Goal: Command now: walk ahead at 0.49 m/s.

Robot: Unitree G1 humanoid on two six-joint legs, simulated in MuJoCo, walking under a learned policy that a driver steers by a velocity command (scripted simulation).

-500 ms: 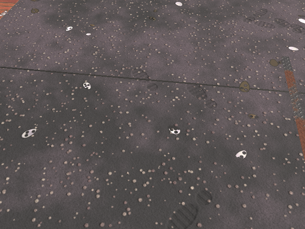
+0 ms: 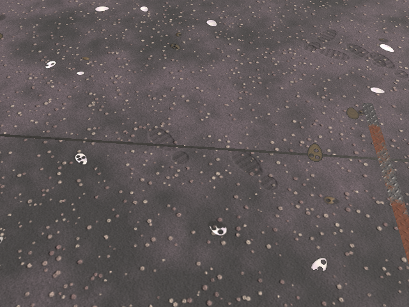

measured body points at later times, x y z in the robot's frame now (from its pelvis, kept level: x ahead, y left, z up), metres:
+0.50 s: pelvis +0.27 -0.08 +0.00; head +0.29 -0.10 +0.45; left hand +0.33 +0.18 -0.12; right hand +0.36 -0.35 -0.14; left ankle +0.28 +0.08 -0.66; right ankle +0.29 -0.17 -0.74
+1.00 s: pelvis +0.54 -0.02 -0.01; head +0.57 -0.01 +0.44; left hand +0.60 +0.25 -0.15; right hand +0.64 -0.29 -0.12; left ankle +0.60 +0.07 -0.74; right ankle +0.45 -0.16 -0.65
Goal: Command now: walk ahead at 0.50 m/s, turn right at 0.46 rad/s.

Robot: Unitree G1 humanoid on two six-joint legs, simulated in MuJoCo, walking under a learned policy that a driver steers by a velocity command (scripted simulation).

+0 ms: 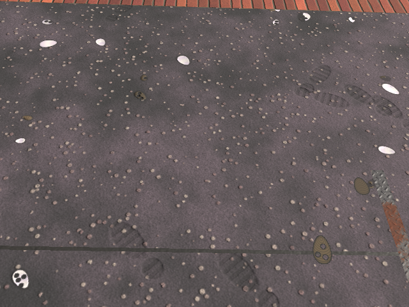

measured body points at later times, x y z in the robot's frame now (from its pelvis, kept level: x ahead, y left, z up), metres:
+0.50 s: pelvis +0.25 -0.08 -0.02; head +0.29 -0.10 +0.43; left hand +0.47 +0.13 -0.12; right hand +0.24 -0.38 -0.15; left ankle +0.14 +0.11 -0.63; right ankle +0.30 -0.17 -0.74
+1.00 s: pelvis +0.54 -0.14 -0.01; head +0.56 -0.16 +0.44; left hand +0.71 +0.08 -0.14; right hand +0.57 -0.46 -0.10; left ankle +0.66 -0.10 -0.74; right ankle +0.33 -0.18 -0.67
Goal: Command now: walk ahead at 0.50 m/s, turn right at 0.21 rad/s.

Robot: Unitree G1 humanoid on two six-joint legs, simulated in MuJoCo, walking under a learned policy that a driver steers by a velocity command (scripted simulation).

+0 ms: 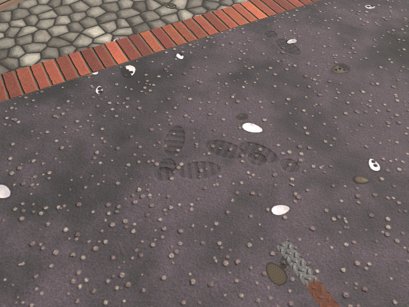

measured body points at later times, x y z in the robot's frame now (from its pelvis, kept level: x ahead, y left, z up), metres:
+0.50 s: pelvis +0.26 -0.03 +0.01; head +0.29 -0.04 +0.45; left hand +0.45 +0.23 -0.06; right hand +0.30 -0.31 -0.13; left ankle +0.11 +0.09 -0.66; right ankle +0.34 -0.14 -0.73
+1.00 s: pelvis +0.36 +0.00 +0.01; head +0.40 +0.04 +0.45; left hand +0.38 +0.32 -0.11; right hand +0.62 -0.19 -0.07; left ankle +0.41 +0.12 -0.73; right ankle +0.39 -0.15 -0.66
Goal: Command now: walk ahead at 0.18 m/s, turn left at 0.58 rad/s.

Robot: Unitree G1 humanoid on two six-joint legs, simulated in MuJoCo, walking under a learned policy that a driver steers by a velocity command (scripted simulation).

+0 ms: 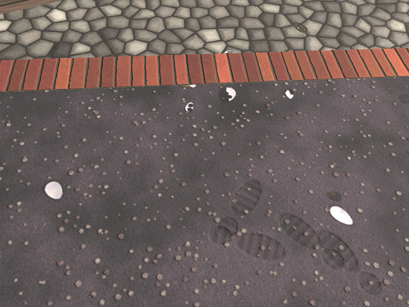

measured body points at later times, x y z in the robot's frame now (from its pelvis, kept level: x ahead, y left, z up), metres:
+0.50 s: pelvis +0.10 +0.00 +0.01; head +0.12 -0.01 +0.46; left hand +0.01 +0.26 -0.11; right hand +0.36 -0.19 -0.08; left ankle +0.18 +0.20 -0.67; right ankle +0.03 -0.15 -0.73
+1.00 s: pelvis +0.32 +0.13 +0.01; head +0.34 +0.14 +0.46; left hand +0.43 +0.43 -0.09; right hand +0.44 -0.13 -0.11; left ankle +0.21 +0.20 -0.73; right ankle +0.54 +0.03 -0.67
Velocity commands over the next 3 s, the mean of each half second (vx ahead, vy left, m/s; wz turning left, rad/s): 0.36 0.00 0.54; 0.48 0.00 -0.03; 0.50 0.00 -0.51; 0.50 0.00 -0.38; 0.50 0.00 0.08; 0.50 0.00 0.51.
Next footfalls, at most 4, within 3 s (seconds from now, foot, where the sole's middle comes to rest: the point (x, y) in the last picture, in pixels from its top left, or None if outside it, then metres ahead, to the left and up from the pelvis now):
0.18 right None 0.07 -0.14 -0.77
0.64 left None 0.25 0.21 -0.77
1.16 right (179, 247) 0.62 0.07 -0.77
1.64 left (127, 178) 0.89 0.28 -0.77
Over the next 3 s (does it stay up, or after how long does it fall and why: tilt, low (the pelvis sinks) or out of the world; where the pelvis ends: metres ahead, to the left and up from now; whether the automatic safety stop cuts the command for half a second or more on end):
stays up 1.43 0.06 0.01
